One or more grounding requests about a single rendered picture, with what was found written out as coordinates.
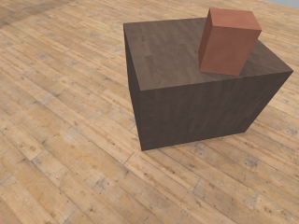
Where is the pedestal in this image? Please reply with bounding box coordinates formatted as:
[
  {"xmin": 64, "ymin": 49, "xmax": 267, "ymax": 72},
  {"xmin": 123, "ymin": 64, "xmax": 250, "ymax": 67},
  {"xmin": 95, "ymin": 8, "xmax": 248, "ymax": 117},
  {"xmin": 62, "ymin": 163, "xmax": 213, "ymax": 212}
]
[{"xmin": 123, "ymin": 17, "xmax": 293, "ymax": 151}]

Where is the carton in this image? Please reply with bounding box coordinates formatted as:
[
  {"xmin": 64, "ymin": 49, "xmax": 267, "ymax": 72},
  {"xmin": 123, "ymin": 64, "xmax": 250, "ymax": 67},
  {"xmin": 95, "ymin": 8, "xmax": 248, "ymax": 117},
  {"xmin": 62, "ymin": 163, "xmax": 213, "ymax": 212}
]
[{"xmin": 198, "ymin": 7, "xmax": 262, "ymax": 76}]

